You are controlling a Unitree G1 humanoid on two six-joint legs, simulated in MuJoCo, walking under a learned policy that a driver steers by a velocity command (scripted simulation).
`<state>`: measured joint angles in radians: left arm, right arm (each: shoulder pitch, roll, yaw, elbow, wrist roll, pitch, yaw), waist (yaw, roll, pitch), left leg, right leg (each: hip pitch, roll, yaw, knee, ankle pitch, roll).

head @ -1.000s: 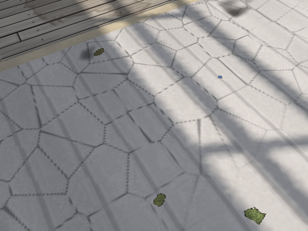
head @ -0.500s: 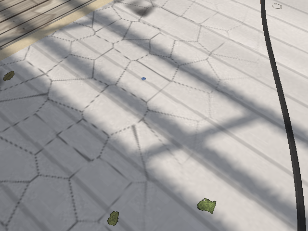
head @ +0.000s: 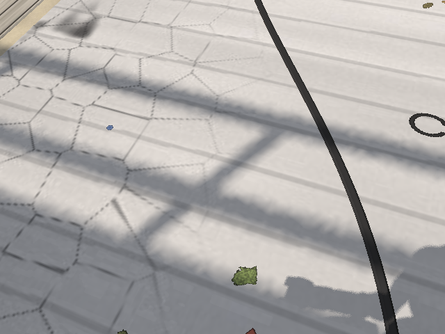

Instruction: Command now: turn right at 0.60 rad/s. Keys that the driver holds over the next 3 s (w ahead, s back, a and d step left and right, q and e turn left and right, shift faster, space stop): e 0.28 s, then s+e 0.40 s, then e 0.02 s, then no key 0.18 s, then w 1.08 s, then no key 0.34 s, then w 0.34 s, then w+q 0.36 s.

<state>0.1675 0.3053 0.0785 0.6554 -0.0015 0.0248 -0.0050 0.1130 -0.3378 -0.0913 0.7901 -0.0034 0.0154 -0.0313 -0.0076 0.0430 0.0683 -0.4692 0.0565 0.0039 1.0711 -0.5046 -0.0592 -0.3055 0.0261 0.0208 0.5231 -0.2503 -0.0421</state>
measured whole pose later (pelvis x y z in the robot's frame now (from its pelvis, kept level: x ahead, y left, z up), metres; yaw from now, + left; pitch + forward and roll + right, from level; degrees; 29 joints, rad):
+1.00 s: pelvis -0.09 +0.00 +0.01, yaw -30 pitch +0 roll +2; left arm 0.26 0.26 0.04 0.70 0.01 0.00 0.02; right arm 0.19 -0.35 -0.11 0.80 0.01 0.04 -0.03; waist 0.00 0.04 0.02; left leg -0.49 0.02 0.02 1.10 -0.31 -0.06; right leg -0.21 0.01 0.04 0.45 -0.25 -0.05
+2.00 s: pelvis +0.23 -0.18 +0.00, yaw -30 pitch +1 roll -1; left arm 0.23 0.27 0.05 0.76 0.00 -0.08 -0.03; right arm 0.27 -0.31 -0.04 0.79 0.02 -0.07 0.00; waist 0.00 0.04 0.05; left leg -0.50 0.09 -0.04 1.15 -0.32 0.01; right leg -0.26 0.07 -0.06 0.38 -0.14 -0.07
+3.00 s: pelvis +0.52 -0.35 +0.01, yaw -22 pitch +2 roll +0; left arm 0.41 0.23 0.04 0.95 0.02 -0.09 0.03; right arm 0.17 -0.27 -0.08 0.76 0.02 -0.03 0.03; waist 0.08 0.04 -0.02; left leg -0.71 0.05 -0.05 0.79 0.06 0.00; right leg 0.04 -0.02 -0.17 0.22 -0.29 -0.01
